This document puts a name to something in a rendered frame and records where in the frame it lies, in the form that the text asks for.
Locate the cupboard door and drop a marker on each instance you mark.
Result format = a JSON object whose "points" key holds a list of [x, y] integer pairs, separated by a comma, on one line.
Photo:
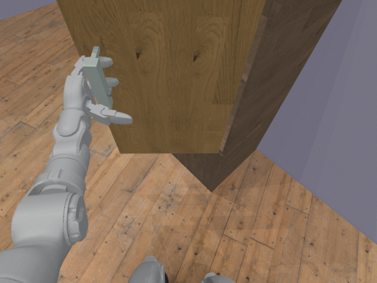
{"points": [[179, 64]]}

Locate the robot left hand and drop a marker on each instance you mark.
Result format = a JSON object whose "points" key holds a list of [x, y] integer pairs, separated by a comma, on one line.
{"points": [[77, 91]]}

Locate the left robot shin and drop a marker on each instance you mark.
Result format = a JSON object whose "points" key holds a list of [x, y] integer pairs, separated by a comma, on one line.
{"points": [[150, 258]]}

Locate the handle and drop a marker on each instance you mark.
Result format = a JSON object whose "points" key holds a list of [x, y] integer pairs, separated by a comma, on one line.
{"points": [[96, 78]]}

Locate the left robot forearm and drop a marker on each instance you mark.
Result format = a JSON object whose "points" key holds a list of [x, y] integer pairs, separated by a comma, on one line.
{"points": [[68, 163]]}

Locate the robot left upper arm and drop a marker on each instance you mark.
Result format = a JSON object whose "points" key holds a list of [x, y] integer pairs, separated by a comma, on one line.
{"points": [[45, 228]]}

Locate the robot left thigh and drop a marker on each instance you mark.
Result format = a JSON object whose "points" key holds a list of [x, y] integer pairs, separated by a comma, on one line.
{"points": [[148, 272]]}

